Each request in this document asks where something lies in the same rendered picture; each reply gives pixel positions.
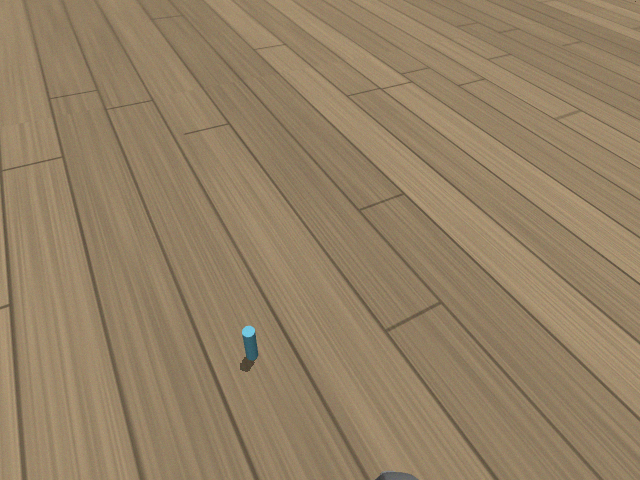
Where can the can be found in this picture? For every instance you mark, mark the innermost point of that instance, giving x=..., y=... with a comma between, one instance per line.
x=250, y=343

